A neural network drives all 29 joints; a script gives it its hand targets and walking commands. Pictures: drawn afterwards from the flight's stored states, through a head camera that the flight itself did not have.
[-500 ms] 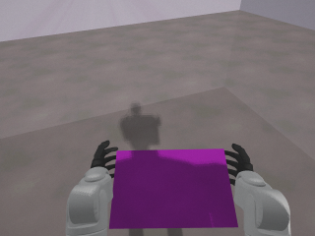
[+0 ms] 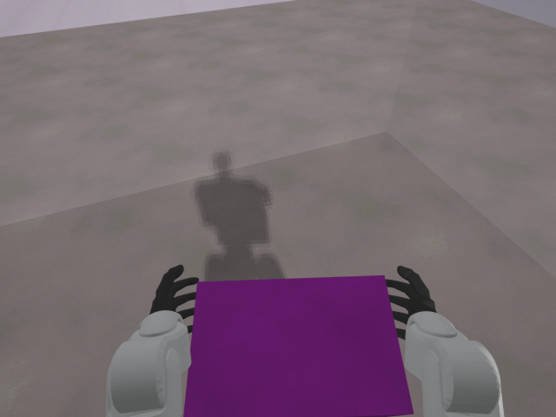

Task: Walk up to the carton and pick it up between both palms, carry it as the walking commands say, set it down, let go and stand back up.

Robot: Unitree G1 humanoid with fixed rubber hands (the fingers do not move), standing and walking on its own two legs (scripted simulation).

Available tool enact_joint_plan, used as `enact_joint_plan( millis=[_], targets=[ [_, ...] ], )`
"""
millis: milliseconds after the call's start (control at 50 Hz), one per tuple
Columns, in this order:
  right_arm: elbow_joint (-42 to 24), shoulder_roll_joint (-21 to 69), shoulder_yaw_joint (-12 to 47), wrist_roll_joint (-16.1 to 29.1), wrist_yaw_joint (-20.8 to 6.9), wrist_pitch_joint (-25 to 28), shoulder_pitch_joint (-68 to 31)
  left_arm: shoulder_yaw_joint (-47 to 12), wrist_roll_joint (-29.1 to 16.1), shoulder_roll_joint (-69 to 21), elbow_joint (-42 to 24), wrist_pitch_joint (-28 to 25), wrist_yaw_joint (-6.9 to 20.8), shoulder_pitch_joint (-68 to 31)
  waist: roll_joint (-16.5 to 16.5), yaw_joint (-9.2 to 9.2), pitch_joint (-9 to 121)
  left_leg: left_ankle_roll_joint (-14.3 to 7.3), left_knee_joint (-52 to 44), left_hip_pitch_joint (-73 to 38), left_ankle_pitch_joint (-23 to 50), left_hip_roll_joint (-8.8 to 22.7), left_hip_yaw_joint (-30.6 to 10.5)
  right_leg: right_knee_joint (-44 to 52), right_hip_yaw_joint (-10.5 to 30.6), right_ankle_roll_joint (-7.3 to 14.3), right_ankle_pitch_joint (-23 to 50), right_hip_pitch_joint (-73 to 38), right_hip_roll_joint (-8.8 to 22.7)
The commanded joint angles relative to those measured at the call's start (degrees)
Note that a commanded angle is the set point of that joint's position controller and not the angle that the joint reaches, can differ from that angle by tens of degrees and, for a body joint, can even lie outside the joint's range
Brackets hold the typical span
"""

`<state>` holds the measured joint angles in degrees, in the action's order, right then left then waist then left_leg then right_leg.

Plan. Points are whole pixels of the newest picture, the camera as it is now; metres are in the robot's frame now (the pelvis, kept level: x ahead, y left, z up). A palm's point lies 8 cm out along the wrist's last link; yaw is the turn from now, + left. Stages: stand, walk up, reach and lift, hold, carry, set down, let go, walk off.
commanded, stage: carry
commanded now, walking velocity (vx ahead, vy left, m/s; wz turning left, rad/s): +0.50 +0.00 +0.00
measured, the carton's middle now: (292, 357) +0.24 +0.00 -0.01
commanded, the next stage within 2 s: none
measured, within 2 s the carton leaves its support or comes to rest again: neither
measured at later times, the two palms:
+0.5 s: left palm (209, 156) +0.56 +0.15 +0.10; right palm (372, 148) +0.60 -0.17 +0.09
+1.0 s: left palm (215, 78) +0.94 +0.18 +0.09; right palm (333, 75) +0.92 -0.13 +0.10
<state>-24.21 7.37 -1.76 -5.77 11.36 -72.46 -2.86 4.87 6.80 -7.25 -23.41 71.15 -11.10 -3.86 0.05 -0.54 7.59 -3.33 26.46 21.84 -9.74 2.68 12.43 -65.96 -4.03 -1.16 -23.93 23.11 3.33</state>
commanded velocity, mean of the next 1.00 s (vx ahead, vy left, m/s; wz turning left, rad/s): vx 0.50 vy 0.00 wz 0.00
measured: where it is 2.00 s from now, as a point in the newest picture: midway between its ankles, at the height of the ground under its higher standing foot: (287, 202)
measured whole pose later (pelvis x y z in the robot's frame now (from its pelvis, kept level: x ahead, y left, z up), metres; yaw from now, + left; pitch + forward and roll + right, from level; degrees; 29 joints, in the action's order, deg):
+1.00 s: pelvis +0.69 +0.03 +0.01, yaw +0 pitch +5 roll -2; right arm -27.0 7.3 -2.4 -6.3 10.7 -70.4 -2.0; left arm 2.8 7.7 -7.3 -25.0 68.8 -10.7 -3.0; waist -0.9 -1.7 4.9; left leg -4.2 18.3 14.0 -9.2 1.9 12.5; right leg -59.5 -5.2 -0.6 -16.7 30.5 4.5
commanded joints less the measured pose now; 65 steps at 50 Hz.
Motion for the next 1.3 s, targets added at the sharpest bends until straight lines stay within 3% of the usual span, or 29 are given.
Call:
enact_joint_plan(
  millis=[0, 60, 220, 240, 260, 280, 300, 320, 360, 400, 440, 480, 500, 540, 700, 740, 760, 780, 800, 820, 840, 880, 980, 1020, 1060, 1120, 1200, 1240, 1280],
  targets=[
    [-10.90, 55.68, 36.60, 23.58, -13.77, 4.62, -30.52, -38.97, -23.68, -57.43, -6.56, -2.58, 14.98, -23.51, -6.66, -0.39, 12.51, -6.47, -16.18, -19.66, -0.23, 15.60, -20.49, 10.96, 0.63, 1.19, 2.26, 10.99, 2.36],
    [-10.29, 53.81, 35.86, 23.57, -15.37, 5.30, -25.86, -40.10, -21.77, -58.12, -5.94, -3.52, 13.93, -19.79, -12.01, -0.52, 13.30, -5.55, -14.62, -22.10, 12.16, 12.36, -13.02, 22.26, -2.93, 1.02, 11.29, 10.94, 1.37],
    [-9.33, 49.61, 36.32, 23.46, -15.22, 2.24, -22.26, -39.62, -20.62, -49.51, -12.17, -1.62, 12.59, -20.96, -10.12, -0.72, 5.95, -3.05, -9.02, -24.08, 20.94, 10.18, -4.93, 37.05, -11.25, 1.12, 20.02, 2.10, -3.63],
    [-8.96, 47.38, 34.86, 22.21, -14.81, 1.85, -21.11, -38.80, -20.52, -48.63, -10.38, -0.90, 12.57, -20.04, -9.37, -0.01, 7.75, -2.05, -4.85, -22.03, 20.98, 9.80, -2.95, 38.93, -11.92, 1.27, 21.21, -3.33, -4.01],
    [-12.28, 47.43, 35.99, 21.49, -14.09, 1.59, -24.25, -38.13, -21.45, -50.00, -7.03, 0.02, 13.50, -17.71, -1.73, 0.97, 9.83, -0.02, 4.81, -16.66, 22.01, 7.68, -1.31, 39.58, -10.82, 1.93, 19.54, -15.44, -4.46],
    [-10.49, 44.96, 35.49, 20.92, -13.83, 0.91, -23.28, -35.20, -20.08, -47.49, -2.67, 0.68, 13.48, -13.22, 0.07, 2.09, 11.96, 1.68, 11.90, -9.58, 12.50, 5.98, 0.34, 40.11, -5.54, 3.04, 13.52, -24.26, -0.93],
    [-9.38, 45.65, 35.09, 21.62, -14.36, 0.12, -25.99, -34.62, -20.12, -45.52, -6.02, 0.74, 13.25, -16.40, 4.36, 2.75, 12.02, 3.26, 25.73, -2.76, -2.96, 3.30, 1.08, 46.77, 11.14, 3.19, 4.01, -26.26, 9.96],
    [-10.80, 46.16, 36.09, 21.43, -14.09, 0.69, -24.74, -36.92, -22.05, -48.31, -7.10, 0.15, 13.75, -18.42, 17.55, 1.95, 15.77, 4.38, 41.89, 14.11, -19.08, -4.47, -4.67, 53.69, 37.78, 9.90, 5.17, -38.10, 22.07],
    [-11.83, 51.73, 36.00, 22.44, -14.40, 1.83, -26.40, -39.91, -25.27, -53.94, -11.61, -0.94, 14.29, -23.94, 6.10, 1.76, 14.38, 2.61, 47.39, 18.95, -16.14, 1.15, -11.91, 47.97, 25.57, 13.44, 31.98, -36.67, 20.42],
    [-7.87, 55.99, 36.87, 22.31, -15.48, 2.51, -25.02, -41.30, -24.94, -55.72, -13.24, -2.09, 14.99, -26.86, -2.05, 1.31, 12.97, 1.56, 39.90, 13.07, -9.25, 4.90, -13.44, 50.29, 13.52, 8.82, 24.08, -27.29, 15.78],
    [-9.51, 55.69, 36.99, 21.67, -15.07, 3.79, -25.76, -40.37, -25.80, -56.41, -9.74, -2.16, 16.18, -23.32, 5.41, 1.21, 10.94, 2.28, 34.89, 11.80, -5.48, 4.16, -10.13, 51.49, 6.07, 6.40, 25.06, -24.98, 12.67],
    [-9.80, 56.28, 37.48, 21.44, -14.85, 4.30, -27.32, -40.85, -25.18, -55.46, -10.08, -2.53, 16.30, -24.50, 5.27, 1.53, 9.54, 2.23, 29.21, 14.20, -4.10, 3.74, -9.13, 55.06, 8.56, 8.03, 24.19, -26.00, 14.09],
    [-9.34, 55.27, 37.31, 21.51, -14.75, 4.43, -23.78, -39.83, -25.26, -53.35, -10.22, -2.41, 16.66, -20.91, 5.85, 1.24, 8.95, 3.64, 30.85, 15.60, 1.64, 3.10, -7.72, 54.28, 4.41, 4.24, 28.24, -26.22, 12.34],
    [-10.50, 54.29, 37.89, 21.35, -14.22, 3.66, -24.82, -38.76, -24.87, -52.00, -9.42, -1.88, 16.67, -21.27, 9.04, 1.38, 6.22, 3.91, 25.01, 17.41, 2.87, 2.51, -5.31, 55.56, 1.94, 5.18, 28.53, -28.21, 11.17],
    [-12.39, 51.77, 37.06, 22.19, -13.42, 1.81, -28.03, -37.35, -23.26, -49.20, -8.09, -0.45, 15.49, -21.22, 8.55, 1.67, 5.83, 1.87, 1.90, -0.32, 16.58, -2.30, 2.18, 49.13, -6.85, 3.74, 50.07, -25.77, 8.09],
    [-10.38, 53.12, 38.46, 23.62, -14.08, 1.74, -24.56, -35.73, -22.42, -47.43, -9.90, -0.81, 15.16, -20.28, 10.02, 0.31, 10.10, 1.51, -3.63, -11.54, 10.34, -5.47, 6.55, 35.63, -9.81, 3.35, 56.72, -27.91, 6.72],
    [-10.27, 50.39, 37.24, 23.03, -13.73, 1.46, -25.84, -35.47, -21.34, -45.68, -8.13, 0.02, 15.08, -20.36, 8.75, -0.57, 14.03, -0.07, -0.36, -22.38, 5.75, -4.37, 4.87, 26.99, -10.56, 2.14, 52.86, -20.62, 6.70],
    [-11.64, 50.93, 37.31, 23.35, -13.71, 1.88, -26.09, -36.74, -21.87, -46.89, -11.25, -0.31, 14.82, -22.59, 1.34, -1.70, 15.93, -3.51, -1.01, -32.49, 0.20, 6.00, -10.48, 13.01, -9.21, 0.43, 36.40, -8.43, 5.31],
    [-9.41, 49.69, 36.39, 23.07, -13.66, 1.00, -24.00, -34.96, -21.26, -46.66, -9.51, 0.72, 14.97, -18.23, -10.35, -1.33, 20.24, -12.10, -6.50, -39.63, -1.91, 20.41, -35.83, -1.34, -7.20, -0.89, 6.30, 6.23, -2.46],
    [-7.12, 51.23, 34.34, 22.87, -13.39, 1.30, -25.56, -37.50, -22.97, -49.26, -9.91, 0.89, 15.04, -22.59, -15.10, -0.87, 16.39, -14.34, -10.23, -41.24, 10.53, 22.22, -42.13, -11.82, 1.41, -0.67, -4.86, 17.55, -2.71],
    [-5.19, 53.96, 34.32, 23.02, -14.10, 1.54, -23.49, -39.56, -24.49, -51.48, -9.91, 0.22, 15.35, -24.32, -9.40, -0.67, 17.22, -13.15, -8.37, -37.84, 23.36, 20.90, -34.46, -13.77, 3.54, 0.24, -3.15, 17.81, 0.18],
    [-8.38, 57.40, 36.21, 24.13, -15.54, 3.24, -29.46, -39.65, -23.58, -56.75, -7.29, -1.49, 15.69, -24.59, -1.30, 0.19, 12.99, -5.80, -12.52, -26.35, 13.66, 16.31, -24.52, -2.20, 3.78, 0.23, 4.02, 12.66, 3.51],
    [-8.91, 55.78, 36.87, 24.86, -17.18, 5.70, -25.64, -42.22, -22.13, -57.79, -9.90, -4.85, 14.73, -24.70, -8.60, 0.02, 12.38, -4.31, -17.98, -25.32, 4.81, 13.33, -14.29, 9.28, -0.52, 0.45, 13.90, 13.76, 3.16],
    [-10.46, 52.87, 36.17, 23.86, -17.32, 5.45, -25.91, -42.65, -21.44, -57.12, -9.22, -3.74, 14.15, -24.02, -12.02, -0.11, 6.89, -3.72, -19.09, -24.23, 9.12, 10.72, -9.47, 15.50, -2.92, -0.75, 18.22, 16.12, 2.83],
    [-14.31, 52.31, 37.32, 24.60, -16.93, 5.08, -28.01, -40.14, -21.13, -57.25, -6.36, -3.39, 14.02, -18.72, -4.83, -0.37, 8.35, -4.78, -17.80, -26.51, 14.17, 10.37, -8.85, 20.52, -4.69, -1.15, 20.86, 14.80, 1.16],
    [-10.34, 50.66, 34.65, 23.15, -16.69, 4.17, -22.63, -43.09, -22.16, -55.71, -10.63, -2.55, 13.10, -23.58, -12.65, -0.88, 3.57, -3.93, -17.96, -26.63, 18.91, 8.78, -4.13, 30.81, -9.30, -0.84, 22.00, 14.81, -1.18],
    [-10.16, 48.32, 35.52, 22.55, -15.60, 2.53, -20.27, -39.92, -21.79, -50.35, -9.80, -1.22, 13.38, -19.58, -7.88, -1.08, 5.00, -2.88, -13.18, -26.26, 32.06, 8.64, -2.36, 38.50, -10.62, 0.54, 28.14, 1.21, -3.44],
    [-10.88, 48.40, 34.56, 22.58, -15.76, 2.20, -23.04, -40.78, -21.78, -51.80, -8.17, -0.29, 13.41, -21.50, -13.10, -0.65, 6.13, -1.86, -6.21, -26.29, 36.70, 9.52, -1.25, 41.07, -13.04, 0.30, 28.58, -3.90, -5.26],
    [-13.99, 50.24, 36.83, 23.58, -15.54, 2.52, -25.53, -39.50, -22.71, -51.18, -12.93, -1.40, 13.79, -20.95, -1.95, 2.32, 18.16, 2.40, 18.52, -20.61, 26.59, 7.33, 1.12, 42.92, -8.09, 1.80, 19.03, -27.51, -1.50]
  ],
)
